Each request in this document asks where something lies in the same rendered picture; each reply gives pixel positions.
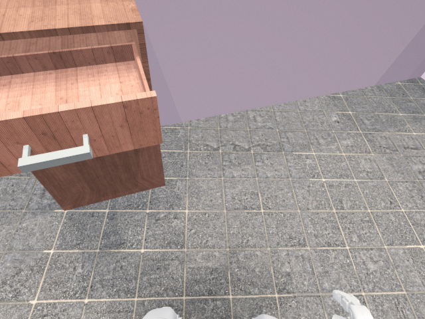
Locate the drawer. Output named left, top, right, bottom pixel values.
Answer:
left=0, top=42, right=163, bottom=177

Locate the handle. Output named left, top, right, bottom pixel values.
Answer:
left=17, top=134, right=93, bottom=173

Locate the cabinet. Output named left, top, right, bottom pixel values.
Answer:
left=0, top=0, right=165, bottom=211

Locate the right robot hand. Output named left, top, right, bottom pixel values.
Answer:
left=332, top=290, right=374, bottom=319

